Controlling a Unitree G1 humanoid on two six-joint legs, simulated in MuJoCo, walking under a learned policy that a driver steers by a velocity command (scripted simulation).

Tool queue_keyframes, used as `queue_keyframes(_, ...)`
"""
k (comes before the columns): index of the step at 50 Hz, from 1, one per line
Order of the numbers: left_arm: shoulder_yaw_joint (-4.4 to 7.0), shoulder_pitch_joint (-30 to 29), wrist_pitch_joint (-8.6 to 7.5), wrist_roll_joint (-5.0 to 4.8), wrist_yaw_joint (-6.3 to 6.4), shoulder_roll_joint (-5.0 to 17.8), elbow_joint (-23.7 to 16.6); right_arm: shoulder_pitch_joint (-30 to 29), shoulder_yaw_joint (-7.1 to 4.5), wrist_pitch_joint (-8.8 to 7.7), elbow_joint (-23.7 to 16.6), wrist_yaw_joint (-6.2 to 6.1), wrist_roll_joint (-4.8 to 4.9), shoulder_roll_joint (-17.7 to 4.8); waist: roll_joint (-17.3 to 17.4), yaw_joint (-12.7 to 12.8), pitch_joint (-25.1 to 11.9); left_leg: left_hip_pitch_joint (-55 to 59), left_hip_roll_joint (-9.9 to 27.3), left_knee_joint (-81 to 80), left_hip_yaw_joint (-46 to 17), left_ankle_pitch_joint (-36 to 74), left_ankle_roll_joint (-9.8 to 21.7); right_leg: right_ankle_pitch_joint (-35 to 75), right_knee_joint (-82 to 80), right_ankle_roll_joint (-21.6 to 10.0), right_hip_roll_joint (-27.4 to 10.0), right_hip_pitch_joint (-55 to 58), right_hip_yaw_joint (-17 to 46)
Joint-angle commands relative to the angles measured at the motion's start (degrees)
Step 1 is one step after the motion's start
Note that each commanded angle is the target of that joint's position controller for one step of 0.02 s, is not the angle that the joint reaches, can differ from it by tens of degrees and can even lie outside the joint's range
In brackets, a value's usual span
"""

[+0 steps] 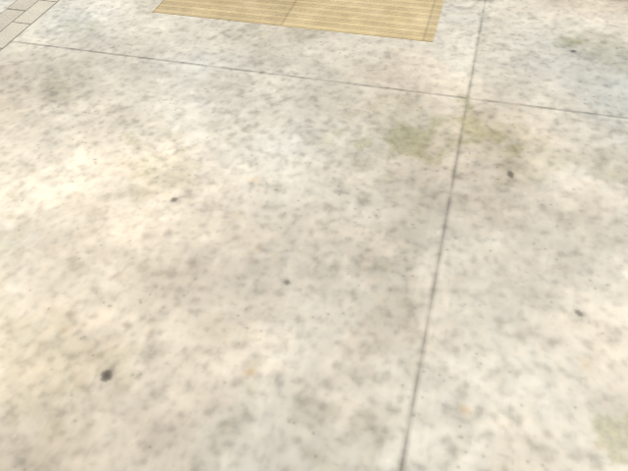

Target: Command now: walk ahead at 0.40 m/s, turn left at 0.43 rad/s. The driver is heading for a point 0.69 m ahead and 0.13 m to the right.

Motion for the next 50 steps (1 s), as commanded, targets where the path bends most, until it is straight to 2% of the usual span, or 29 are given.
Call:
queue_keyframes(1, 1.72, 1.97, -1.27, -0.25, -0.55, 6.87, -1.64, -2.72, -0.65, -1.88, -4.17, 1.31, -0.6, -4.9, -7.49, 0.54, 7.65, -21.34, 4.75, 9.56, -0.82, 5.57, -1.18, -18.2, -19.16, -5.74, -16.43, 9.94, 21.12)
queue_keyframes(3, 1.43, 4.61, -2.22, -0.26, -0.93, 5.96, -0.22, -3.43, -0.32, -1.65, -3.85, 2.14, -0.95, -4.26, -8.71, 1.25, 6.34, -20.48, 4.9, 11.76, 0.58, 9.73, -2.04, -5.24, -18.7, -5.73, -13.61, 10.19, 13.71)
queue_keyframes(6, 1.65, 8.85, -3.11, -0.74, -1.78, 6.15, 2.05, -8.87, 0.29, -1.58, -5.66, 2.45, -0.88, -3.41, -7.84, 2.59, 6.35, -23.47, 5.5, 9.17, 1.99, 12.83, -3.11, 8.19, -17.99, -6.93, -13.44, 12.6, 8.96)
queue_keyframes(9, 1.49, 10.41, -3.14, -1.03, -2.1, 5.67, 3.63, -15.34, 1.49, -1.63, -7.72, 2.87, -1.0, -1.94, -8.49, 3.48, 6.43, -20.51, 7.4, -0.51, 7.3, 16.1, -4.02, 18.59, -17.4, -7.13, -12.35, 11.88, 4.33)
queue_keyframes(11, 1.51, 12.16, -3.05, -1.12, -2.11, 6.11, 4.9, -19.86, 2.48, -1.72, -9.13, 3.31, -0.8, -0.61, -9.08, 4.64, 6.71, -15.28, 8.45, -7.93, 11.51, 17.01, -3.53, 22.32, -17.25, -6.97, -12.34, 10.15, 2.64)
queue_keyframes(13, 1.73, 14.02, -2.83, -1.05, -1.98, 7.4, 6.26, -21.09, 2.75, -1.73, -9.58, 3.13, -0.56, -0.84, -9.32, 4.74, 6.91, -10.56, 7.93, -12.46, 13.36, 15.63, -1.86, 27.16, -16.16, -6.78, -13.99, 10.7, 2.67)
queue_keyframes(15, 1.91, 14.13, -2.45, -1.05, -1.8, 8.74, 7.25, -17.66, 2.34, -1.92, -8.62, 2.21, -0.56, -2.15, -9.3, 2.31, 5.38, -3.81, 5.62, -15.58, 14.41, 13.19, 0.52, 41.99, -10.71, -6.11, -15.14, 12.4, 1.73)
queue_keyframes(16, 1.93, 14.12, -2.2, -1.14, -1.7, 9.21, 7.73, -12.17, 1.83, -2.22, -6.81, 1.55, -0.65, -3.17, -8.74, -0.42, 2.22, 2.95, 3.85, -18.02, 14.8, 12.89, 1.84, 50.88, -3.76, -5.35, -14.59, 13.23, 0.46)
queue_keyframes(17, 1.7, 13.87, -1.89, -1.48, -1.57, 8.87, 7.98, -3.14, 1.15, -2.84, -3.69, 0.81, -1.09, -4.56, -7.02, -4.56, -2.89, 14.94, 3.17, -21.2, 14.55, 15.18, 3.43, 51.71, 6.99, -4.12, -12.61, 10.12, -1.95)
queue_keyframes(18, 0.94, 13.33, -1.89, -1.67, -1.61, 6.98, 6.5, 6.35, 0.06, -3.35, -1.6, -0.1, -2.21, -8.14, -3.33, -8.45, -9.4, 29.71, 12.94, -22.36, 4.36, 8.16, 5.85, 35.05, 21.81, -3.21, -10.61, -0.7, -3.27)
queue_keyframes(19, -0.77, 18.13, -1.85, -2.7, -2.3, -0.9, 3.86, 9.66, -1.19, -3.35, -1.14, -0.69, -2.64, -14.2, 12.14, -5.43, -17.51, 44.8, 32.11, -26.73, -24.99, 3.47, 12.51, -10.66, 42.89, -0.82, -1.02, -20.43, -5.42)
queue_keyframes(20, 1.36, 14.07, -1.56, -1.19, -1.67, 7.1, 4.76, 9.02, -1.1, -2.9, -0.95, -0.71, 0.11, -12.04, 5.15, -7.11, -16.15, 39.37, 31.32, -31.59, -31.83, 4.41, 13.14, -13.41, 48.48, -1.9, -0.74, -24.27, 1.92)
queue_keyframes(21, 1.61, 9.91, -1.7, -1.38, -1.87, 6.89, 3.24, 3.22, -0.25, -2.92, -0.66, -0.77, 0.44, -9.37, 3.64, -3.9, -6.39, 31.9, 28.19, -32.0, -21.08, 7.6, 11.51, -8.02, 48.25, -2.56, -3.98, -26.52, 2.29)
queue_keyframes(22, 0.99, 8.72, -2.02, -1.61, -2.2, 5.11, 3.38, -0.3, 0.68, -3.39, -0.95, -0.59, 0.2, -5.67, 1.63, -2.42, -1.92, 24.44, 25.65, -33.93, -13.91, 13.81, 9.96, -4.5, 44.88, -2.67, -5.62, -24.74, 2.21)
queue_keyframes(23, 0.99, 9.12, -1.49, -1.37, -2.42, 4.26, 4.28, -2.15, 1.25, -3.9, -0.84, -0.63, 0.06, -3.87, 1.7, -0.66, 0.49, 19.66, 22.95, -35.53, -8.37, 16.99, 7.78, -3.19, 41.93, -2.46, -6.73, -22.11, 2.08)
queue_keyframes(24, 0.88, 10.89, -0.57, -0.6, -2.76, 3.6, 5.18, -2.84, 1.73, -4.3, -0.33, -0.81, 0.26, -2.54, 2.79, 0.94, 1.67, 15.77, 21.1, -37.11, -4.23, 19.51, 6.46, -2.53, 40.12, -1.88, -7.19, -19.22, 2.03)
queue_keyframes(26, 0.89, 11.64, 0.68, -0.26, -3.51, 2.36, 5.98, -1.51, 1.85, -5.44, 0.76, -0.86, 0.35, -2.29, 2.79, 1.82, 2.18, 13.66, 20.39, -39.32, -0.23, 23.26, 6.09, -1.1, 39.11, -1.35, -6.6, -18.03, 1.87)
queue_keyframes(29, 1.09, 6.1, 1.41, -0.22, -4.15, 1.91, 4.45, 0.5, 1.63, -6.33, 2.41, -0.98, 0.65, -2.92, 2.31, 1.68, 5.1, 14.13, 19.92, -42.39, 5.13, 24.91, 5.47, 4.85, 36.6, -0.6, -7.0, -24.23, 1.93)
queue_keyframes(34, 0.32, -4.24, 0.97, -0.29, -4.79, 0.61, 0.99, 2.65, 2.15, -6.61, 4.29, -1.23, 0.74, -2.07, 1.45, 0.22, 7.19, 15.84, 17.97, -42.39, 13.6, 33.84, 3.57, 15.92, 23.15, -0.06, -5.94, -26.36, -1.45)
queue_keyframes(38, -0.63, -11.93, 0.78, -0.07, -5.44, -0.04, -2.26, 6.99, 2.19, -6.3, 6.73, -2.18, 0.73, -3.1, 0.87, -2.0, 8.16, 22.27, 19.6, -40.39, 16.98, 43.11, 2.47, 16.83, 12.82, -1.94, -4.56, -24.92, -6.73)
queue_keyframes(41, -0.26, -10.0, 0.89, 0.11, -5.09, 1.25, -2.53, 7.15, 1.91, -5.54, 7.59, -3.01, 0.42, -5.13, 2.57, -0.22, 5.08, 28.65, 20.78, -31.59, 19.44, 65.62, 1.15, 9.59, 10.02, -5.13, -0.39, -19.61, -9.99)
queue_keyframes(43, 0.68, -2.02, 0.86, 0.35, -4.52, 3.18, -0.56, 6.09, 1.43, -4.53, 7.47, -3.51, -0.09, -6.91, 4.19, 3.54, 0.17, 29.61, 21.56, -17.86, 20.55, 76.23, 1.09, 3.08, 9.14, -7.98, 3.14, -10.96, -10.74)
queue_keyframes(44, 1.66, 5.32, 0.45, 0.66, -4.14, 4.86, 1.62, 5.54, 1.27, -4.04, 7.02, -3.43, -0.07, -7.49, 3.5, 6.76, -3.88, 25.86, 21.24, -6.56, 20.85, 70.43, 1.1, 2.81, 5.48, -9.81, 4.26, -1.38, -9.16)
queue_keyframes(45, 3.2, 13.64, 0.24, 1.54, -3.26, 8.62, 3.62, 4.23, 1.39, -4.15, 5.5, -3.15, 0.33, -6.97, -0.71, 10.79, -8.29, 14.67, 18.98, 10.87, 21.53, 53.12, -0.2, 2.44, 1.92, -13.06, -2.29, 11.89, 0.25)
queue_keyframes(46, 4.98, 10.87, 0.68, 1.41, -2.43, 15.46, 2.41, 9.11, 2.7, -4.54, 2.15, -1.75, 1.14, 0.45, -15.63, 4.37, -13.18, -12.53, 6.35, 34.39, 19.1, -7.48, -3.81, 19.96, 2.41, -23.72, -21.55, 31.41, 30.54)
queue_keyframes(47, 5.1, 12.58, 1.16, -1.48, -2.34, 14.39, 2.03, 2.14, 1.74, -4.95, 0.81, -1.85, 0.79, -4.72, -4.96, 8.12, -16.15, -18.43, 5.33, 39.35, 6.76, -6.52, -3.75, 27.94, -3.04, -25.69, -22.36, 31.46, 37.63)
queue_keyframes(48, 4.7, 7.87, 1.18, -1.77, -1.75, 12.9, 1.94, -1.21, 2.15, -5.56, -0.87, -1.89, 1.46, -3.85, -3.36, 5.69, -7.71, -20.36, 9.16, 35.8, 5.25, 0.22, -3.69, 35.61, -4.28, -23.27, -21.46, 23.68, 27.73)
queue_keyframes(49, 3.85, 5.0, 1.17, -1.85, -1.7, 9.38, 1.74, -1.11, 2.22, -5.83, -0.69, -2.1, 1.43, -3.84, -0.12, 3.3, -2.33, -17.63, 10.79, 30.56, 6.04, 2.76, -3.99, 42.16, -5.43, -20.29, -18.75, 15.46, 22.05)
queue_keyframes(50, 3.16, 2.37, 1.04, -2.01, -1.63, 6.99, 1.38, -0.3, 2.09, -5.06, 0.0, -2.2, 0.85, -3.72, 1.29, 0.96, 0.37, -14.6, 11.85, 26.75, 6.19, 3.08, -4.45, 45.12, -6.37, -17.54, -15.85, 9.65, 16.57)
